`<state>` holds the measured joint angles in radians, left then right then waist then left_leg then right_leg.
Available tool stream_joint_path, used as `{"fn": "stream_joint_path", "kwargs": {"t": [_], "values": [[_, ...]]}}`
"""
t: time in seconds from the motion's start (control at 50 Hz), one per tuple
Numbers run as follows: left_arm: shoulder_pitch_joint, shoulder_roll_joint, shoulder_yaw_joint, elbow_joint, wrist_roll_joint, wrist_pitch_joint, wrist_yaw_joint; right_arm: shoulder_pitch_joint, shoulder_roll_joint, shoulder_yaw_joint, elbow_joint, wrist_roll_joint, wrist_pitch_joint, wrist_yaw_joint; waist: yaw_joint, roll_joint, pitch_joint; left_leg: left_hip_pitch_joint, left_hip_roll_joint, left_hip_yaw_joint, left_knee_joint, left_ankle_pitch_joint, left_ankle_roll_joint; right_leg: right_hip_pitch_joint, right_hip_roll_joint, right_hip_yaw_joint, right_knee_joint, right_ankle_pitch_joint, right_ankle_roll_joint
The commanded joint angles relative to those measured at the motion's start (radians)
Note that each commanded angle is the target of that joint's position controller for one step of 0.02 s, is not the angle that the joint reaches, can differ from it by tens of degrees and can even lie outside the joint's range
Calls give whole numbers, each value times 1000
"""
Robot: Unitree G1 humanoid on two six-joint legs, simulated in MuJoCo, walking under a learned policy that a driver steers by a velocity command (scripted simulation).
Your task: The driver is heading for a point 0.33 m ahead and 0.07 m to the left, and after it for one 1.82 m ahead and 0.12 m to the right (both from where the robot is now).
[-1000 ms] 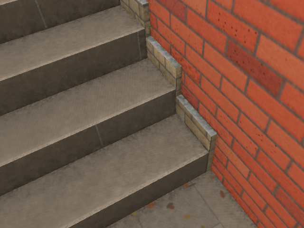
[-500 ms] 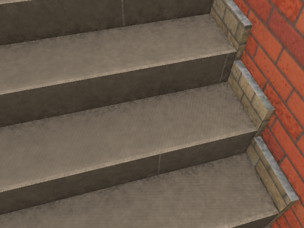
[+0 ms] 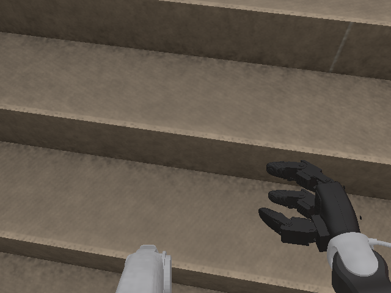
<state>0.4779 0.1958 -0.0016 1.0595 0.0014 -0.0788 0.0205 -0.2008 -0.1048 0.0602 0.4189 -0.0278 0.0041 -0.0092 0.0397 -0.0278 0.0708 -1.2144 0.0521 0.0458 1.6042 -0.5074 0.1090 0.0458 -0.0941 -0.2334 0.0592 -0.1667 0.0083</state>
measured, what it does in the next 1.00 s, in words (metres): climbs: left foot 0.17 m higher, then right foot 0.17 m higher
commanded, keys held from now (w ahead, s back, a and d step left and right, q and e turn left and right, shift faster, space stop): w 1.00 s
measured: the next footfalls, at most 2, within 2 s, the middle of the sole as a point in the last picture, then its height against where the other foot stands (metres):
left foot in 0.04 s outside the picture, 0.17 m higher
right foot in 0.54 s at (221, 226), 0.17 m higher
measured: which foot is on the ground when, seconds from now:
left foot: up 0.00-0.02, down 0.04-0.58, up 0.60-0.96, down 0.98-1.00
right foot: down 0.00-0.06, up 0.08-0.52, down 0.54-1.00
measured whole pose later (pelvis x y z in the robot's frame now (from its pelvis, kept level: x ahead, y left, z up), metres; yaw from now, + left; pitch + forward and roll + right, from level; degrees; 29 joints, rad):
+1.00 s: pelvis +0.62 +0.14 +0.35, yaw +3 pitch +10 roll +3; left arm 0.57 0.14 0.01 1.12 0.04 -0.11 -0.10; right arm -0.19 -0.10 0.10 0.60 -0.02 0.01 0.06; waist 0.06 -0.08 -0.18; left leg -1.09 -0.01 0.09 1.30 -0.42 0.12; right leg -0.06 -0.10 0.00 0.30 -0.19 -0.05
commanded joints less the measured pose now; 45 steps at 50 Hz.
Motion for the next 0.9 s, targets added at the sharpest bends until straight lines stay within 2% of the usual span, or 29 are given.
{"fn": "stream_joint_path", "kwargs": {"t": [0.02,0.06,0.08,0.1,0.12,0.14,0.16,0.2,0.22,0.34,0.42,0.46,0.52,0.54,0.56,0.58,0.6,0.62,0.68,0.7,0.72,0.74,0.76,0.8,0.82,0.84,0.86,0.88,0.9], "values": [[-45,297,55,-127,-19,-32,-9,300,-80,-31,39,4,18,11,-168,-164,-418,867,-156,176,-291,55,17,-113,-162,27,179,1596,-224],[-97,358,99,-177,-39,-41,-42,530,-184,-78,114,-18,6,18,-279,-206,-603,1090,-145,-54,-681,147,77,-43,-156,92,743,1499,-141],[-89,212,73,-265,-35,-50,-85,577,-312,-122,190,-7,2,3,-228,248,-630,1370,158,-628,-944,377,192,-535,57,144,1202,284,-53],[-117,183,83,-268,13,-51,-93,563,-380,-170,202,4,23,-15,-226,249,-691,1320,261,-948,-1165,366,184,-651,166,357,1692,-13,-48],[-146,74,70,-311,19,-35,-65,447,-352,-165,224,-3,5,-3,-142,153,-545,1208,269,-854,-1169,277,155,-790,140,441,1915,32,-57],[-209,135,71,-295,8,-29,-107,662,-286,-120,365,0,-19,63,-246,42,-50,1020,159,-737,-1110,281,131,-1161,224,602,2060,180,-122],[-191,108,59,-325,45,-36,-104,645,-247,-112,444,16,-37,92,-147,101,-89,1051,160,-616,-1076,465,176,-1247,233,564,2091,131,-168],[-194,-13,8,-363,33,-7,-86,486,-63,-61,493,-48,-37,122,17,27,-157,907,142,-458,-1097,473,146,-1275,189,583,2122,184,-268],[-162,22,10,-351,31,16,-83,443,-27,-46,502,-53,-38,129,49,9,-152,897,129,-395,-1150,429,134,-1335,169,545,2108,192,-271],[-400,-8,-55,-432,11,28,-91,627,-102,-33,612,-143,-78,111,53,-21,-100,748,54,-209,-1292,179,24,-1474,123,326,2066,238,-257],[-660,9,-60,-513,14,82,-87,779,-175,-32,605,-86,-76,131,-51,163,-130,800,117,-218,-1443,467,115,-1352,58,88,1831,62,-133],[-609,45,-51,-489,25,115,-103,631,-229,-36,535,-42,-106,146,42,185,-164,684,143,-131,-1463,1275,174,-948,120,-10,1542,-16,-129],[-567,56,-45,-533,17,152,-116,710,-380,-94,589,16,-135,149,77,284,-219,1227,276,-166,-1272,2137,181,-920,225,-20,1097,-268,-92],[-537,60,-41,-528,17,155,-104,728,-389,-111,617,20,-123,153,76,292,-272,1354,250,-127,-1137,2267,152,-869,243,-21,912,-258,-114],[-245,86,-16,-423,12,153,-85,680,-370,-124,601,-45,-108,164,137,205,-392,1170,242,-120,-887,2366,103,-514,208,152,895,-54,-180],[75,192,37,-270,48,80,-39,714,-302,-128,503,89,-149,22,173,45,-641,989,88,-36,-517,1787,18,-74,-15,542,912,-235,-347],[95,204,55,-180,20,93,10,556,-216,-117,468,36,-155,33,183,-185,-497,603,-151,-68,-160,579,3,-78,-66,971,499,-294,-444],[-62,185,64,-174,18,75,32,453,-135,-101,372,-34,-150,51,97,-83,-322,417,-142,-181,244,391,2,-215,-89,1036,373,-432,-424],[-164,-30,24,-68,49,15,11,327,47,-41,199,-31,-120,23,-67,53,-7,102,-87,-202,504,345,52,-469,-77,718,336,-428,-264],[-182,-74,17,-50,49,1,-3,348,50,-31,190,-19,-107,11,-97,51,24,56,-88,-210,547,313,47,-491,-63,628,313,-342,-231],[-168,-122,-15,-48,67,15,-64,411,-99,-41,279,-9,-41,61,-41,18,-90,-116,-136,-325,476,366,155,-362,-53,537,385,34,-281],[-144,-132,-21,-36,75,3,-85,373,-110,-52,259,-23,-38,69,-70,43,-98,-128,-107,-279,435,290,177,-358,-45,467,353,109,-263],[-178,-8,24,-34,9,-29,-39,287,39,-19,150,-15,-64,19,-140,1,51,18,-41,-164,344,232,61,-505,-73,454,232,-73,-214],[-116,29,15,-17,7,-69,-12,157,20,-18,98,10,-77,-23,-107,52,62,-17,-25,-43,487,165,2,-541,-104,458,117,10,-260],[-30,-10,3,1,123,-42,-46,118,-85,-1,123,4,-46,39,-44,-60,-268,-192,-30,-132,537,59,104,-289,-76,441,266,-35,-238],[-24,74,39,-4,18,-66,-14,-17,42,-10,17,0,-63,-1,-40,-21,77,-253,10,-18,542,43,31,-326,-135,448,63,-99,-253],[110,-6,-2,49,143,-27,-61,-55,-89,16,47,-17,-20,37,11,82,-290,-256,12,-110,245,153,133,-208,-59,441,250,-20,-186],[223,32,9,67,131,-20,-82,-132,-94,3,19,-16,-5,47,30,-35,-233,-283,27,-37,135,138,152,-158,-37,386,209,62,-187],[44,79,28,8,114,-5,-125,-236,-70,28,-24,-24,28,60,-19,-23,-177,114,40,25,-140,18,164,-516,-89,343,-35,139,-204]]}}
Velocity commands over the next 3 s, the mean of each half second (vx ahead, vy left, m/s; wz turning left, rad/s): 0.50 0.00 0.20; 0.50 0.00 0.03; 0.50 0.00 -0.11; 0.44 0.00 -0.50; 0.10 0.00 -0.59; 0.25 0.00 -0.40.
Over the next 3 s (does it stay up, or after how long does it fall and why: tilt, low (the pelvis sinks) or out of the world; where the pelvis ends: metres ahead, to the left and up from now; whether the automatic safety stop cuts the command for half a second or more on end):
stays up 1.42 0.18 0.82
